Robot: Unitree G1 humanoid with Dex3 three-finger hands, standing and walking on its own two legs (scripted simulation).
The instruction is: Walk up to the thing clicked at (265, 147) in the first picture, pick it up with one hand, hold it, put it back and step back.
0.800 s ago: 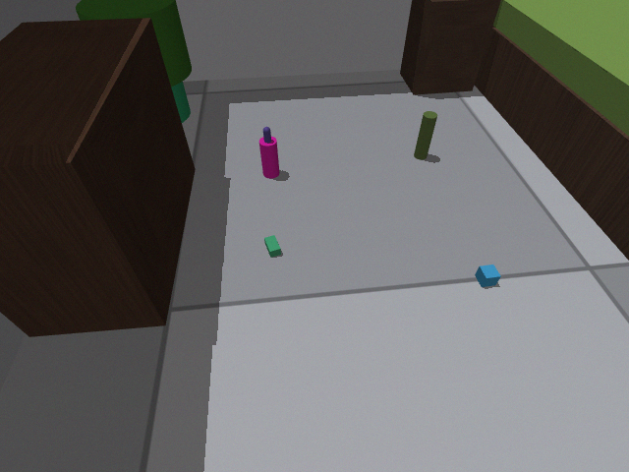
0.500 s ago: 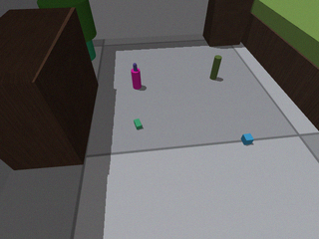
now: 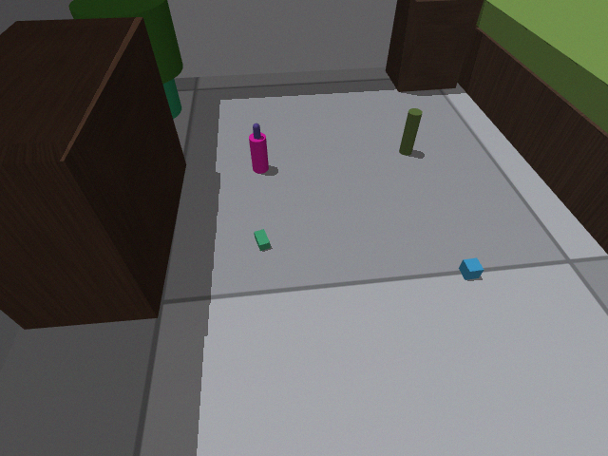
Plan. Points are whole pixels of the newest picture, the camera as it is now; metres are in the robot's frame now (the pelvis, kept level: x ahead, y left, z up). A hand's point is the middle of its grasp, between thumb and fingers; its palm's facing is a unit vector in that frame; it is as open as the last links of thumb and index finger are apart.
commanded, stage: stand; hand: left
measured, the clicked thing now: (258, 147) +1.62 +0.25 -0.65
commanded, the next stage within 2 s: walk up in 0.32 s
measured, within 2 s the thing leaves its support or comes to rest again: neither
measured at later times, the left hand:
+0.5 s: hand out of the picture +0.07 +0.29 -0.15, palm faces +0.05 -0.93 -0.35, open 7.4 cm
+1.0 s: hand (107, 361) +0.31 +0.35 -0.15, palm faces -0.08 -0.94 -0.34, open 7.4 cm
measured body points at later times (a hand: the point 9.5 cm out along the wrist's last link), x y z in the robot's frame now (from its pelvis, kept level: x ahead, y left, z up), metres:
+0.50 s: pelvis +0.02 +0.01 -0.01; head +0.03 +0.01 +0.44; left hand +0.06 +0.34 -0.13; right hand +0.10 -0.31 -0.13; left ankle +0.02 +0.13 -0.72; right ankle -0.01 -0.11 -0.75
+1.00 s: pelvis +0.23 +0.07 -0.01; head +0.23 +0.08 +0.44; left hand +0.32 +0.40 -0.13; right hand +0.24 -0.25 -0.12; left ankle +0.14 +0.18 -0.75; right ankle +0.39 -0.08 -0.70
